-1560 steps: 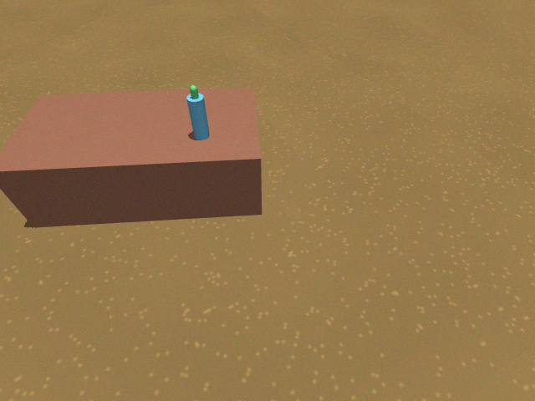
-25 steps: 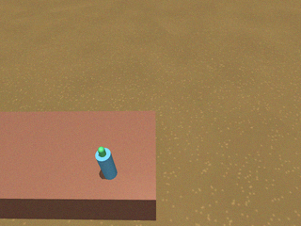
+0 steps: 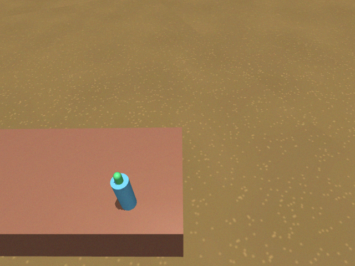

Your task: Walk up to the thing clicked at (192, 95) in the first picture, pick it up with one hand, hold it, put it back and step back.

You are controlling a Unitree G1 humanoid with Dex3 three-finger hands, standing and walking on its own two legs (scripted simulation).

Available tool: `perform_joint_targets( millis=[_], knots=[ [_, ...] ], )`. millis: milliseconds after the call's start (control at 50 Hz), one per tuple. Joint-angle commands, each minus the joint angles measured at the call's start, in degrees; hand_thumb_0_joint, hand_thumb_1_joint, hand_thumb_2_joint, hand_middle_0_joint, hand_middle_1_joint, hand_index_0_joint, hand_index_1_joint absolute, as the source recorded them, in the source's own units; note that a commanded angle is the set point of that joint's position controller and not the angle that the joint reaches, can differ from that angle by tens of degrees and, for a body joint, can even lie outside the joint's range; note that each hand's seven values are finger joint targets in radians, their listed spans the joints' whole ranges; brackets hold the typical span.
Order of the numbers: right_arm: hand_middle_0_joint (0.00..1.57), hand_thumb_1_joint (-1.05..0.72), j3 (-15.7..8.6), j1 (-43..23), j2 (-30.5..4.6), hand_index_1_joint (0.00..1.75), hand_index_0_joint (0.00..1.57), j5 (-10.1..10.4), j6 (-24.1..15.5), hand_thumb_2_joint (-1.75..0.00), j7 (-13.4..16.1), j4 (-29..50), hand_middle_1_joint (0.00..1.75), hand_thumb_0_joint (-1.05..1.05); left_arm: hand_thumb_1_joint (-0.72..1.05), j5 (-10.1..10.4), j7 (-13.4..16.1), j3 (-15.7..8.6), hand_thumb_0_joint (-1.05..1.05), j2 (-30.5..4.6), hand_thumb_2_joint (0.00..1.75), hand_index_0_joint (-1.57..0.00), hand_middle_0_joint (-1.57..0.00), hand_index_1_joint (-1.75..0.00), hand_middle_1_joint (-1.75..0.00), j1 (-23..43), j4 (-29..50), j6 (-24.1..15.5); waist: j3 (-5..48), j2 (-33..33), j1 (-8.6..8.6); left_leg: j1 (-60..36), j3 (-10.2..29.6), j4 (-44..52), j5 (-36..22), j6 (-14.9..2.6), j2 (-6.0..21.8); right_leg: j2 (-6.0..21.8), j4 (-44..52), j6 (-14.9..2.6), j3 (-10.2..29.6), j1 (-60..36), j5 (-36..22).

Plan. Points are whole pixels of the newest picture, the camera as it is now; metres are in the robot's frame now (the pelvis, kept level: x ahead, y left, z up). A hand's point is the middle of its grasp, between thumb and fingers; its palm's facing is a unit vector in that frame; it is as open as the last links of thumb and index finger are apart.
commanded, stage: stand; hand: left
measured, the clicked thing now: (123, 189) +0.46 +0.23 -0.30
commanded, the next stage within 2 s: step back in 0.98 s
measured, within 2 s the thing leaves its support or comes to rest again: neither
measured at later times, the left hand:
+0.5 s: hand out of the picture +0.09 +0.26 -0.15, palm faces -0.01 -0.94 -0.35, open 7.4 cm
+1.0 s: hand out of the picture +0.07 +0.26 -0.15, palm faces -0.01 -0.94 -0.34, open 7.4 cm
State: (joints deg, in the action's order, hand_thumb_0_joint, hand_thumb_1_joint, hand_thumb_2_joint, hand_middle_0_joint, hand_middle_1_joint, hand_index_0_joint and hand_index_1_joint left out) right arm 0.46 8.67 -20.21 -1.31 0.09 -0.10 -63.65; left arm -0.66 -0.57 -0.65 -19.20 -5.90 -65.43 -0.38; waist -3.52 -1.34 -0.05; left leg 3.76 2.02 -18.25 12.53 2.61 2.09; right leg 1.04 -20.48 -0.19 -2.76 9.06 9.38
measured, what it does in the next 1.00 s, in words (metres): stands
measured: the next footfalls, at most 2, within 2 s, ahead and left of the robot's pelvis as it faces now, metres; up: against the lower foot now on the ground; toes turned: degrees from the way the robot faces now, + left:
left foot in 1.28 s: -0.06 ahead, +0.16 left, +0.00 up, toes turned -2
right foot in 1.70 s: -0.11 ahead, -0.04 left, +0.00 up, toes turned -1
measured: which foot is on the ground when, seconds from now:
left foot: down 0.00-1.00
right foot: down 0.00-1.00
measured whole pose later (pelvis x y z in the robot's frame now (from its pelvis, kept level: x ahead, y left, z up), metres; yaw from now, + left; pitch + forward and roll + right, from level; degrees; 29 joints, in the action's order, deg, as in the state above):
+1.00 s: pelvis +0.00 +0.00 +0.00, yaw -1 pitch -2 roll +0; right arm 0.1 7.8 -20.2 -1.2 0.2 -0.3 -63.5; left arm -0.5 -0.6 -0.9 -19.5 -6.0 -64.8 -0.2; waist -3.3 -0.8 -0.1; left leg 3.3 1.4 -18.0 12.4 2.3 2.0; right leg 1.1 -20.0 0.0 -2.2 8.7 8.9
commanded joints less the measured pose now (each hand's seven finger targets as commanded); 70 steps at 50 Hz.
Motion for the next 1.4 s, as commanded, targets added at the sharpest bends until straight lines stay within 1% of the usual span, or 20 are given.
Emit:
perform_joint_targets(
  millis=[0, 720, 820, 940, 960, 1020, 1040, 1060, 1080, 1100, 1120, 1160, 1220, 1240, 1260, 1280, 1300, 1320, 1340, 1380],
  knots=[
    [0.2, -0.9, -2.4, -1.8, -11.7, 0.3, 0.2, 0.5, -1.2, -0.9, 1.0, 3.0, 0.3, 0.0, 0.9, 0.2, 1.0, -2.2, 0.0, -12.8, 0.9, -0.2, -0.2, -0.3, -0.3, 2.2, 3.2, -1.4, 5.5, 1.4, -0.02, 3.0, 3.2, 2.8, -9.2, -2.85, 5.1, 6.8, 2.6, -1.08, 6.0, -5.7, -11.2],
    [0.2, -0.9, -2.6, -2.6, -11.7, 0.3, 0.2, 0.5, -1.3, -0.9, 0.9, 3.4, 0.3, 0.0, 0.9, 0.1, 1.1, -2.2, 0.0, -12.9, 0.9, -0.2, -0.2, -0.3, -0.3, 2.6, 3.5, -1.4, 5.4, 1.3, 0.17, 2.0, 2.4, 3.4, -10.2, -3.01, 5.6, 6.9, 2.9, -1.21, 6.1, -6.1, -12.2],
    [0.2, -0.9, -2.6, -2.4, -11.5, 0.3, 0.2, 0.4, -1.2, -0.9, 0.8, 3.0, 0.3, 0.0, 0.9, 0.2, 1.1, -2.2, 0.0, -13.0, 0.9, -0.2, -0.2, -0.3, -0.3, 2.7, 3.4, -1.3, 3.6, 1.3, -0.11, 3.5, 2.8, 4.6, -5.8, -2.89, 5.4, 6.6, 3.5, -1.1, 6.2, -5.2, -6.7],
    [0.2, -0.9, -2.7, -2.7, -12.0, 0.3, 0.2, 0.4, -1.3, -0.9, 0.8, 3.0, 0.3, 0.0, 0.9, 0.1, 0.9, -2.1, 0.0, -12.6, 0.9, -0.2, -0.2, -0.3, -0.3, 2.0, 3.3, -1.2, 3.2, -0.1, -0.32, 4.1, 2.9, 4.5, -4.3, -3.02, 5.4, 6.6, 3.9, -1.06, 6.5, -4.6, -5.8],
    [0.2, -0.9, -4.2, -4.9, -14.3, 0.3, 0.2, 0.7, -0.3, -0.9, 0.5, 4.1, 0.3, 0.0, 0.9, 1.0, 1.2, -4.9, 0.0, -16.9, 0.9, -0.2, -0.2, -0.3, -0.3, 2.0, 5.5, -0.7, -2.2, 1.9, -0.91, 7.3, 2.8, -2.1, -12.2, -4.51, 3.9, 6.4, -0.1, -1.37, 7.5, -0.5, -17.1],
    [0.2, -0.9, -4.2, -2.0, -12.4, 0.3, 0.2, 1.4, 0.5, -0.9, 0.3, 5.9, 0.3, 0.0, 0.9, 1.1, 1.7, -5.6, 0.0, -17.6, 0.9, -0.2, -0.2, -0.3, -0.3, 1.2, 7.7, -0.3, 3.3, 6.0, -0.17, 6.4, -0.7, -11.5, -10.1, -4.21, 0.6, 10.1, 0.2, -5.56, 11.0, -1.1, -22.6],
    [0.2, -0.9, -4.4, -1.2, -12.0, 0.3, 0.2, 1.5, 1.0, -0.9, 0.3, 6.3, 0.3, 0.0, 0.9, 0.9, 1.8, -6.1, 0.0, -18.5, 0.9, -0.2, -0.2, -0.3, -0.3, 1.6, 8.6, -0.1, 4.7, 7.8, -0.08, 7.2, -2.2, -16.7, -4.9, -3.77, -1.8, 13.0, 1.6, -8.28, 13.4, -0.6, -21.9],
    [0.2, -0.9, -4.7, -0.2, -11.7, 0.3, 0.2, 1.5, 1.5, -0.9, 0.2, 6.5, 0.3, 0.0, 0.9, 0.5, 1.8, -6.2, 0.0, -18.9, 0.9, -0.2, -0.2, -0.3, -0.3, 3.2, 10.2, 0.1, 6.2, 10.5, 0.12, 7.7, -2.7, -22.4, 7.3, -3.68, -3.8, 16.5, 2.4, -11.3, 16.6, 0.5, -21.2],
    [0.2, -0.9, -5.3, 0.5, -12.2, 0.3, 0.2, 1.3, 2.1, -0.9, 0.0, 7.3, 0.3, 0.0, 0.9, -0.3, 2.0, -6.3, 0.0, -19.0, 0.9, -0.2, -0.2, -0.3, -0.3, 4.3, 11.7, 0.2, 7.4, 12.2, 0.1, 9.8, -1.4, -30.2, 16.5, -4.14, -4.5, 19.4, 2.5, -13.99, 19.0, 1.0, -19.6],
    [0.2, -0.9, -5.5, 1.7, -12.4, 0.3, 0.2, 1.2, 2.6, -0.9, -0.2, 7.7, 0.3, 0.0, 0.9, -0.8, 2.0, -6.6, 0.0, -19.1, 0.9, -0.2, -0.2, -0.3, -0.3, 4.8, 12.8, 0.3, 7.3, 12.0, 0.34, 9.7, 0.9, -34.9, 19.2, -4.7, -3.5, 20.3, 2.1, -15.02, 18.7, 4.3, -17.3],
    [0.2, -0.9, -5.8, 3.7, -12.5, 0.3, 0.2, 1.4, 2.8, -0.9, -0.4, 8.4, 0.3, 0.0, 0.9, -1.0, 2.1, -6.6, 0.0, -19.1, 0.9, -0.2, -0.2, -0.3, -0.3, 6.8, 14.2, 0.4, 7.5, 13.3, 1.8, 9.3, 2.9, -34.9, 19.2, -5.49, -1.9, 20.0, 1.1, -14.41, 17.3, 6.0, -16.4],
    [0.2, -0.9, -6.1, 4.3, -12.3, 0.3, 0.2, 1.7, 2.6, -0.9, -0.5, 9.0, 0.3, 0.0, 0.9, -1.3, 2.2, -5.9, 0.0, -17.4, 0.9, -0.2, -0.2, -0.3, -0.3, 8.0, 15.6, 0.8, 8.2, 12.8, 1.91, 9.6, 2.6, -32.0, 17.1, -5.65, -2.0, 16.7, -3.3, -12.35, 13.6, 6.0, -18.4],
    [0.2, -0.9, -6.5, 6.8, -11.8, 0.3, 0.2, 0.5, 2.1, -0.9, -0.2, 9.4, 0.3, 0.0, 0.9, -0.8, 2.2, -5.3, 0.0, -16.8, 0.9, -0.2, -0.2, -0.3, -0.3, 8.8, 17.3, 2.0, 7.5, 10.5, 3.16, 8.9, -0.6, -12.5, 3.6, -4.34, -1.9, 12.2, -10.6, -7.65, 10.8, 4.4, -14.6],
    [0.2, -0.9, -7.0, 6.6, -12.9, 0.3, 0.2, -0.4, 1.7, -0.9, 0.1, 9.5, 0.3, 0.0, 0.9, -0.2, 2.0, -5.0, 0.0, -15.3, 0.9, -0.2, -0.2, -0.3, -0.3, 8.0, 17.9, 2.8, 6.1, 3.9, 3.04, 7.5, 2.5, -4.4, -6.5, -3.39, 0.5, 8.6, -16.3, -5.33, 8.5, 6.9, -8.3],
    [0.2, -0.9, -8.1, 5.2, -17.1, 0.3, 0.2, -1.8, 1.3, -0.9, 0.3, 10.1, 0.3, 0.0, 0.9, 0.6, 2.0, -4.4, 0.0, -12.2, 0.9, -0.2, -0.2, -0.3, -0.3, 6.3, 18.7, 3.3, 5.6, -10.0, 1.84, 4.4, 14.9, -0.1, -21.3, -4.13, 8.6, -0.8, -26.2, -2.77, 6.4, 14.1, 4.9],
    [0.2, -0.9, -8.6, 2.7, -19.2, 0.3, 0.2, -2.0, 1.1, -0.9, 0.6, 11.3, 0.3, 0.0, 0.9, 0.6, 2.5, -4.3, 0.0, -11.4, 0.9, -0.2, -0.2, -0.3, -0.3, 4.8, 18.0, 3.8, 4.7, -10.3, 0.53, 0.9, 18.3, -1.6, -31.8, -5.87, 11.8, -7.6, -32.0, -1.64, 9.2, 21.5, 22.8],
    [0.2, -0.9, -8.6, 2.0, -20.0, 0.3, 0.2, -1.7, 1.1, -0.9, 0.7, 12.3, 0.3, 0.0, 0.9, 0.1, 2.9, -4.5, 0.0, -12.3, 0.9, -0.2, -0.2, -0.3, -0.3, 2.2, 17.6, 4.1, 5.7, -7.8, 0.09, 1.5, 15.9, -5.0, -40.7, -8.37, 14.0, -7.3, -37.2, -1.34, 11.9, 21.0, 25.3],
    [0.2, -0.9, -8.8, 1.5, -21.3, 0.3, 0.2, -1.4, 1.2, -0.9, 1.0, 13.5, 0.3, 0.0, 0.9, -0.2, 3.4, -4.6, 0.0, -12.5, 0.9, -0.2, -0.2, -0.3, -0.3, 3.2, 17.5, 4.1, 6.1, -12.3, 2.25, 5.7, 20.2, -2.5, -35.4, -8.94, 16.3, -8.2, -40.8, -0.94, 14.1, 20.0, 26.3],
    [0.2, -0.9, -8.7, -0.5, -19.5, 0.3, 0.2, -1.1, 1.1, -0.9, 1.3, 14.1, 0.3, 0.0, 0.9, -0.4, 3.6, -5.0, 0.0, -13.9, 0.9, -0.2, -0.2, -0.3, -0.3, 4.8, 17.5, 4.1, 4.9, -10.1, 2.05, 5.9, 17.9, -2.4, -31.6, -8.45, 14.4, -7.5, -42.1, -1.29, 15.9, 19.8, 23.3],
    [0.2, -0.9, -7.7, -4.2, -16.1, 0.3, 0.2, -1.5, 0.7, -0.9, 2.1, 15.1, 0.3, 0.0, 0.9, 0.4, 3.1, -5.1, 0.0, -13.7, 0.9, -0.2, -0.2, -0.3, -0.3, 0.9, 16.7, 4.1, 4.1, -8.7, -1.48, 0.8, 9.8, -6.6, -35.4, -6.68, 9.0, -7.5, -45.2, -1.21, 16.7, 23.5, 16.7]
  ],
)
